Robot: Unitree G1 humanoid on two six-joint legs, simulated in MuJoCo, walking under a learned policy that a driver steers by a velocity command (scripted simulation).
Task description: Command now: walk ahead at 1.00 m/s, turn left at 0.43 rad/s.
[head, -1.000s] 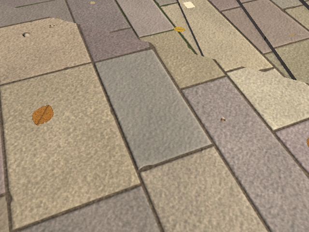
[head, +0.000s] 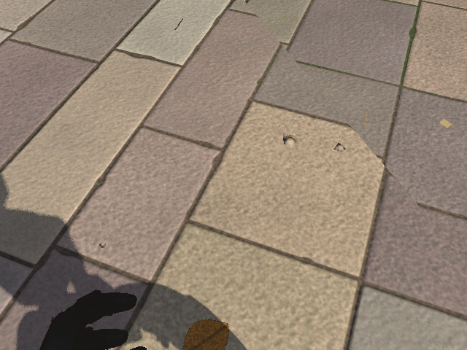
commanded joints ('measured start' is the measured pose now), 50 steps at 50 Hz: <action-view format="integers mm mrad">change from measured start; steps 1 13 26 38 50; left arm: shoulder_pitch -63 296 322 240 269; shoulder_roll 82 163 45 127 341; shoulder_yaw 22 102 98 113 187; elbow -51 98 32 -34 -83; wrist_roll -7 -65 -53 -65 -12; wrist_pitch -17 -66 52 106 71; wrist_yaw -1 8 72 49 26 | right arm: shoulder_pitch -7 -299 -267 -418 -473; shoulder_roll -142 -89 -131 -103 -110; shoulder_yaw -32 28 3 -30 -54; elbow -39 -206 -229 -185 -209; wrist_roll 2 -15 -36 -25 -18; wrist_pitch -34 -61 -20 43 54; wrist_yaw -6 -11 -44 -60 -47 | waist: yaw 4 101 64 119 168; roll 39 -36 140 117 -202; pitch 16 -85 -305 -174 -133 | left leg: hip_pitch -132 -698 169 -198 -818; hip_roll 237 191 457 479 202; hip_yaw -114 56 -195 95 137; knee -110 948 134 -40 866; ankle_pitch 640 -63 950 473 -237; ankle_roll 65 -171 -53 96 -218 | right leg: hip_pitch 277 714 218 168 645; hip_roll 73 -59 293 21 -200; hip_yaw -104 370 180 -33 457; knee -148 -382 283 363 -377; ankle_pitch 129 483 -663 -362 30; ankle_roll -54 -360 -33 45 -366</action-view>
